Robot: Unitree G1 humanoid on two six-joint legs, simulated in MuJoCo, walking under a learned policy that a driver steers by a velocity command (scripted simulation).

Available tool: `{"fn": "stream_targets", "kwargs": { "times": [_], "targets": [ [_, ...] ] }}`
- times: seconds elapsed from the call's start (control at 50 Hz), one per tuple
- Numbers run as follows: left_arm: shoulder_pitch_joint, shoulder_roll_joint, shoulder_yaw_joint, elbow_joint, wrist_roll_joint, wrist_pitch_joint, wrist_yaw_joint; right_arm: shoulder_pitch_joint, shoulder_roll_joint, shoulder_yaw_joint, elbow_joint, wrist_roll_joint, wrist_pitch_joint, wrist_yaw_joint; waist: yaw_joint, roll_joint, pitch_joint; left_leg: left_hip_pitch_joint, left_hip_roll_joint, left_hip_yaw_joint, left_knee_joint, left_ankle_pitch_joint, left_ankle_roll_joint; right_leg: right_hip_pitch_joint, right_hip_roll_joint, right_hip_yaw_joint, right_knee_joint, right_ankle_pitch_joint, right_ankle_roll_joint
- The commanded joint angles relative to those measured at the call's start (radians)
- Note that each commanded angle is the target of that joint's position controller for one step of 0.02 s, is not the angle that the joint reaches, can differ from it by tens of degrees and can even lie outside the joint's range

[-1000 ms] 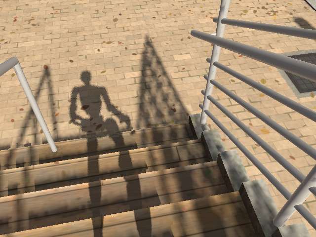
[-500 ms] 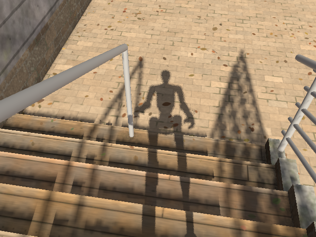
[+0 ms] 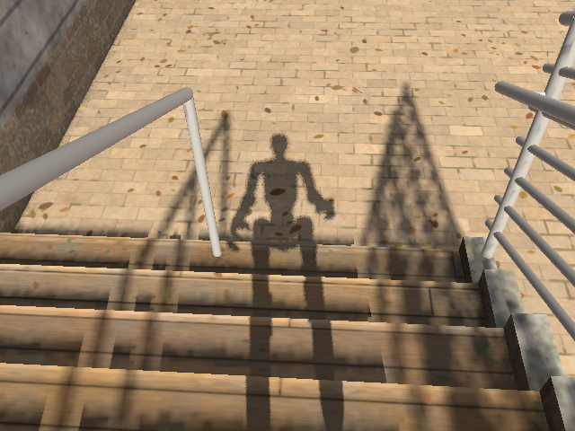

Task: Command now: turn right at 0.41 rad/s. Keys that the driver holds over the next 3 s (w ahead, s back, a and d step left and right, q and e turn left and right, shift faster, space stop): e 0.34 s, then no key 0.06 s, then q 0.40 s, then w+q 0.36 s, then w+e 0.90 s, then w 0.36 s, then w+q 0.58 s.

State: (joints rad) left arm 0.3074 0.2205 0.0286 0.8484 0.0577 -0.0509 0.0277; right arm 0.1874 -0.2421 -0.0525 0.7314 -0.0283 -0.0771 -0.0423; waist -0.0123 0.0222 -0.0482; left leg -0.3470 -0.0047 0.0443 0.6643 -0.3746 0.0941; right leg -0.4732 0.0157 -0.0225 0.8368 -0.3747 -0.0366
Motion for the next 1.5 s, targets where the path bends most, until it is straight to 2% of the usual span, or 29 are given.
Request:
{"fn": "stream_targets", "kwargs": {
  "times": [0.02,0.08,0.1,0.12,0.14,0.2,0.24,0.26,0.3,0.44,0.58,0.64,0.72,0.76,0.82,0.88,0.92,0.94,0.96,0.98,1.02,1.06,1.14,1.22,1.24,1.32,1.44,1.48,1.5],
  "targets": [
    [0.002,0.004,-0.016,-0.074,0.016,-0.004,0.006,0.034,-0.117,-0.042,-0.024,-0.027,-0.017,-0.046,-0.015,0.036,0.025,0.035,0.317,-0.244,-0.233,0.327,0.182,-0.060,-0.061,-0.039,0.049,-0.013,0.045],
    [0.201,0.071,0.020,-0.009,0.013,-0.031,0.001,-0.173,-0.173,-0.075,-0.080,-0.055,-0.030,-0.011,0.112,-0.050,-0.026,-0.305,0.186,-0.058,0.019,0.066,0.081,0.405,0.003,-0.048,-0.149,0.216,0.080],
    [0.376,0.154,0.050,0.030,0.048,-0.051,0.006,-0.189,-0.079,-0.057,-0.132,-0.069,-0.037,0.001,0.167,-0.251,-0.059,-0.533,0.017,0.045,0.347,-0.228,-0.007,0.609,-0.099,0.225,-0.293,0.526,-0.057],
    [0.481,0.324,0.079,-0.015,0.063,-0.062,-0.005,-0.093,0.017,-0.026,-0.171,-0.011,-0.051,-0.017,0.138,-0.235,-0.145,-0.665,-0.131,-0.157,0.574,-0.457,-0.059,0.758,-0.384,0.692,-0.387,0.976,-0.277],
    [0.446,0.277,0.088,-0.025,0.089,-0.049,-0.043,-0.110,0.008,-0.020,-0.190,0.044,-0.051,-0.030,0.175,-0.098,-0.058,-0.836,-0.170,-0.339,0.581,-0.380,-0.107,0.742,-0.440,0.771,-0.448,0.829,-0.317],
    [-0.029,0.177,0.063,-0.128,-0.044,0.005,-0.105,0.043,-0.148,-0.051,-0.080,-0.038,-0.014,-0.034,-0.055,-0.048,-0.030,-0.621,0.008,-0.194,0.816,-0.040,-0.133,0.187,-0.271,0.471,-0.443,0.381,-0.235],
    [-0.092,0.126,0.037,-0.134,-0.011,0.001,-0.097,0.103,-0.091,-0.023,-0.077,-0.072,0.015,0.003,-0.101,-0.049,0.002,-0.445,0.005,-0.125,0.964,0.110,-0.148,-0.136,-0.137,0.372,-0.475,0.237,-0.209],
    [-0.077,0.127,0.034,-0.126,0.008,-0.012,-0.083,0.121,-0.073,-0.014,-0.078,-0.048,0.021,0.012,-0.099,-0.052,-0.005,-0.448,0.006,-0.111,1.003,0.149,-0.168,-0.143,-0.103,0.346,-0.482,0.158,-0.209],
    [-0.003,0.125,0.025,-0.095,-0.001,-0.040,-0.059,0.142,-0.084,0.001,-0.081,-0.011,0.033,0.006,-0.033,-0.066,-0.014,-0.490,0.022,-0.098,1.011,0.171,-0.214,-0.069,-0.087,0.340,-0.467,0.084,-0.237],
    [0.193,0.079,-0.011,-0.048,-0.018,-0.041,-0.059,0.032,-0.060,0.038,-0.082,-0.042,0.048,-0.011,0.100,-0.097,-0.019,-0.855,0.037,-0.174,1.013,0.126,-0.240,0.341,-0.187,0.518,-0.342,0.192,-0.283],
    [-0.134,0.059,-0.077,-0.121,-0.061,-0.059,-0.113,0.177,-0.046,0.042,0.046,-0.035,0.031,0.106,-0.046,-0.056,-0.025,-0.309,0.146,-0.137,0.541,0.206,-0.306,-0.030,-0.128,0.364,-0.337,0.236,-0.138],
    [-0.097,0.127,-0.052,-0.071,-0.100,-0.055,-0.129,0.197,-0.074,0.032,0.086,-0.005,0.033,0.118,-0.012,-0.131,0.009,-0.105,0.106,-0.072,0.267,0.091,-0.316,-0.018,-0.156,0.423,-0.391,0.090,-0.102],
    [0.091,0.282,0.034,-0.073,-0.067,-0.024,-0.062,0.042,-0.083,0.034,0.013,-0.029,0.017,0.016,0.131,-0.127,-0.055,-0.338,0.064,-0.084,0.234,0.096,-0.197,0.375,-0.344,0.628,-0.403,0.370,-0.377],
    [0.065,0.259,0.045,-0.109,-0.025,-0.027,-0.017,0.081,-0.015,0.064,0.040,-0.038,0.012,-0.006,0.138,-0.126,-0.002,-0.425,0.069,-0.108,0.342,-0.048,-0.193,0.359,-0.420,0.639,-0.421,0.420,-0.437],
    [-0.061,0.205,0.052,-0.135,-0.008,-0.050,0.020,0.111,-0.004,0.078,0.052,-0.057,0.028,0.018,0.097,-0.070,-0.008,-0.235,0.073,-0.041,0.242,-0.023,-0.167,0.199,-0.331,0.390,-0.426,0.239,-0.273],
    [-0.169,0.265,0.079,-0.164,-0.007,-0.061,0.012,0.211,-0.030,0.059,0.084,-0.051,0.019,0.069,0.029,-0.099,0.027,0.059,-0.009,0.067,0.160,0.075,-0.120,-0.047,-0.231,0.221,-0.421,-0.301,-0.178],
    [-0.289,0.209,0.062,-0.202,0.008,-0.076,0.007,0.408,-0.087,0.016,0.143,-0.105,-0.029,0.099,-0.092,0.038,0.010,0.262,-0.046,0.021,-0.029,0.107,-0.066,-0.195,-0.113,0.051,-0.039,-0.359,-0.135],
    [-0.325,0.099,0.031,-0.223,0.037,-0.083,-0.007,0.517,-0.162,-0.002,0.169,-0.123,-0.063,0.093,-0.119,0.144,0.012,0.375,0.103,-0.352,-0.109,0.106,0.078,-0.442,-0.001,0.000,0.381,-0.227,-0.077],
    [-0.137,-0.010,0.006,-0.207,0.034,-0.088,-0.020,0.588,-0.292,-0.027,0.138,-0.087,-0.078,0.099,-0.061,0.044,-0.037,0.505,0.251,-0.628,-0.151,0.635,0.167,-0.528,0.108,0.239,0.443,-0.212,-0.044],
    [-0.145,0.074,0.023,-0.250,-0.021,-0.080,-0.036,0.439,-0.281,-0.038,0.085,-0.068,-0.072,0.129,-0.058,0.116,0.031,0.455,0.351,-0.839,-0.300,0.213,0.241,-0.711,0.088,0.294,0.461,-0.198,0.001],
    [-0.152,0.145,0.043,-0.147,0.031,-0.038,-0.017,0.219,-0.108,0.007,0.060,0.003,-0.048,0.140,0.003,0.013,0.101,0.217,0.240,-0.757,-0.310,-0.343,0.253,-0.706,-0.036,0.203,0.592,-0.041,0.037],
    [-0.143,0.108,0.011,-0.119,0.066,-0.021,-0.022,0.150,-0.027,0.037,0.043,-0.032,-0.036,0.126,0.030,0.002,0.085,-0.012,0.159,-0.624,-0.288,-0.303,0.245,-0.556,-0.092,0.188,0.518,0.125,0.060],
    [-0.096,0.110,-0.030,-0.074,0.053,-0.009,-0.066,0.276,-0.067,0.037,0.136,-0.059,-0.069,0.087,0.000,0.024,0.049,-0.108,0.056,-0.484,-0.171,-0.042,0.193,-0.430,-0.086,0.082,0.525,0.255,0.045],
    [-0.305,0.067,-0.065,-0.094,0.051,-0.013,-0.080,0.522,0.013,0.057,0.259,-0.067,-0.081,0.052,-0.155,0.074,0.070,0.412,0.124,-0.575,0.004,0.050,0.220,-0.890,-0.135,0.176,0.144,0.530,0.084],
    [-0.313,0.087,-0.058,-0.075,0.050,-0.014,-0.090,0.493,0.025,0.067,0.231,-0.042,-0.071,0.048,-0.154,0.025,0.068,0.263,0.092,-0.504,0.038,0.036,0.219,-0.748,-0.135,0.138,-0.034,0.750,0.078],
    [-0.292,0.076,-0.056,-0.087,0.076,-0.013,-0.108,0.350,-0.028,0.073,0.190,-0.058,-0.049,0.091,-0.043,0.064,0.130,-0.390,0.022,-0.426,-0.033,-0.078,0.172,-0.094,-0.092,0.013,0.018,0.855,0.005],
    [-0.396,0.076,-0.059,-0.077,0.031,-0.018,-0.114,0.445,-0.021,0.074,0.221,-0.010,-0.030,0.046,-0.144,0.069,0.153,0.166,0.091,-0.535,0.187,0.309,0.134,-0.313,-0.083,0.033,-0.267,0.473,0.049],
    [-0.159,0.097,-0.046,0.021,0.031,-0.029,-0.096,0.325,-0.055,0.063,0.170,-0.026,-0.025,0.076,-0.049,0.050,0.124,0.051,0.072,-0.443,0.346,0.505,0.107,0.044,-0.059,-0.033,-0.324,0.426,0.044],
    [0.000,0.154,-0.016,0.076,0.003,-0.046,-0.084,0.327,-0.108,0.045,0.176,-0.026,-0.025,0.095,0.000,-0.078,0.086,-0.004,0.011,-0.330,0.453,0.704,0.065,0.301,0.031,-0.134,-0.375,0.415,0.046]
  ]
}}
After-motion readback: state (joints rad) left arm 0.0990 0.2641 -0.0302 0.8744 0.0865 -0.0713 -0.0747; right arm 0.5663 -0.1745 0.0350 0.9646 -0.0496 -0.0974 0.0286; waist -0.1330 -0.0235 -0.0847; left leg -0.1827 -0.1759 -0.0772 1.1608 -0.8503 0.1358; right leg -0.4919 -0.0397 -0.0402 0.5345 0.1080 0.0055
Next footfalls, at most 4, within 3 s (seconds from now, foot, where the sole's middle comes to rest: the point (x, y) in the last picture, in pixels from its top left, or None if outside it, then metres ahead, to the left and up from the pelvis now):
0.92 left None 0.05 0.15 -0.76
1.54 right None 0.36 -0.01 -0.92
1.92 left None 0.64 0.16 -1.09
2.52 right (351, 361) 0.94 -0.17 -1.25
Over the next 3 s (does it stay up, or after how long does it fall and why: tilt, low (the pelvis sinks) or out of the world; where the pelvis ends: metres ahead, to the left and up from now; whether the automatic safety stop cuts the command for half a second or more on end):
stays up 1.07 -0.07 -0.55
